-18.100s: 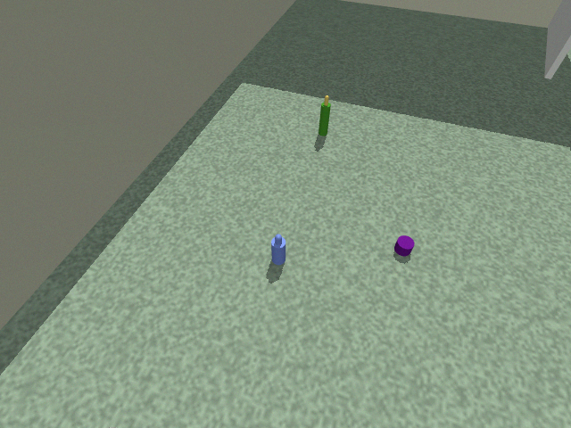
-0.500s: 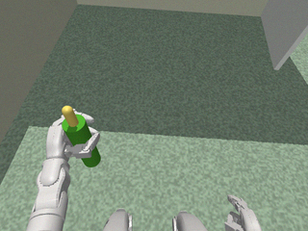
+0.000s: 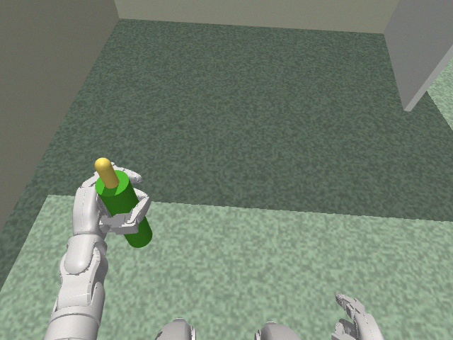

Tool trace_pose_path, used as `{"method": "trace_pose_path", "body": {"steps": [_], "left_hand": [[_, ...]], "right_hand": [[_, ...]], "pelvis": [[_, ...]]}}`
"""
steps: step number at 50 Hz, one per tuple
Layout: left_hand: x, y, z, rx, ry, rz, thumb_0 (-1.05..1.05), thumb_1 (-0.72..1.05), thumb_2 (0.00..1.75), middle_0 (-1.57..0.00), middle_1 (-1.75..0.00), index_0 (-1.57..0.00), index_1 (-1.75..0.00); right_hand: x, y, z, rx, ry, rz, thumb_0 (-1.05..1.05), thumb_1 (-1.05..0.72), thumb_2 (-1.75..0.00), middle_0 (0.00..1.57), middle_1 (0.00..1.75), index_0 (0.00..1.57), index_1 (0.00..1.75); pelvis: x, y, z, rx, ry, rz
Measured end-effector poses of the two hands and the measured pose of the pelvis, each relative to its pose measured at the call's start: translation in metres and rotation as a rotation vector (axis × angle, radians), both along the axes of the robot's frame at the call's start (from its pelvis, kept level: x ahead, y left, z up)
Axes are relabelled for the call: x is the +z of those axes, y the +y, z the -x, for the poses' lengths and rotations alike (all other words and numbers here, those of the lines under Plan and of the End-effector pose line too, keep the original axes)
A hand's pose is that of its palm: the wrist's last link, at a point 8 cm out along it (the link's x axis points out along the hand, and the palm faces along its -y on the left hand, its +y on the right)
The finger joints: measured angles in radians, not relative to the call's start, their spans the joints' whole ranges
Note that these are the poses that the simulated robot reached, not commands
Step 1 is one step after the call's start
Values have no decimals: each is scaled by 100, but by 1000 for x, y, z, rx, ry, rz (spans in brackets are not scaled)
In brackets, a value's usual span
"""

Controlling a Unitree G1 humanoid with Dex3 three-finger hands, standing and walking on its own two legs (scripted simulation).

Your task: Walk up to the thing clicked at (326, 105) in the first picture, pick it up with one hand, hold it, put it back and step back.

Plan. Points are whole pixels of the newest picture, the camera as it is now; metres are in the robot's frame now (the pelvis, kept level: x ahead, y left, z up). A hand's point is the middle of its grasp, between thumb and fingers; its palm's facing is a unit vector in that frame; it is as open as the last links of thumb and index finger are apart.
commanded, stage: hold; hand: left
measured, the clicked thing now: (124, 205) +0.33 +0.18 +0.03
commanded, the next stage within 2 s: none
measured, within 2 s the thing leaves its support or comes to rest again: neither
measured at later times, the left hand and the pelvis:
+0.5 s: hand (130, 200) +0.33 +0.17 +0.06, palm faces +0.06 -1.00 +0.01, open 6.9 cm; pelvis +0.00 +0.00 +0.01, yaw +0 degrees
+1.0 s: hand (128, 201) +0.32 +0.17 +0.06, palm faces +0.05 -1.00 +0.01, open 6.9 cm; pelvis +0.00 +0.00 +0.01, yaw +0 degrees
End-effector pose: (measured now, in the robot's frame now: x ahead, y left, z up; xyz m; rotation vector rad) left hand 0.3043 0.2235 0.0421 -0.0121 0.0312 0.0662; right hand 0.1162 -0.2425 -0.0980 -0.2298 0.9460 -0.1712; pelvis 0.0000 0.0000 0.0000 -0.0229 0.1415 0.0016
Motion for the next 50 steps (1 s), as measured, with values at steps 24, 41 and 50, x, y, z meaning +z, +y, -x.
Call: {"method": "trace_pose_path", "body": {"steps": [24, 41, 50], "left_hand": [[15, -6, 2, -1, -8, -5, 3, 0, 110, -91, -110, -89, -108], [17, -5, 7, 5, -14, -4, 3, 0, 110, -91, -110, -89, -108], [17, -4, 4, -12, -10, -6, 3, 0, 109, -91, -110, -88, -108]], "right_hand": [[11, -2, -6, 5, -25, -9, 1, -90, -89, 20, 30, 20, 30], [13, -1, -1, 6, -21, -12, 1, -90, -89, 20, 30, 20, 30], [14, 1, -1, 8, -24, -10, 1, -90, -89, 20, 30, 20, 30]], "pelvis": [[10, -3, 1, 3, -41, -5], [12, -2, 3, 3, -51, -6], [13, 0, 3, 3, -50, -4]]}}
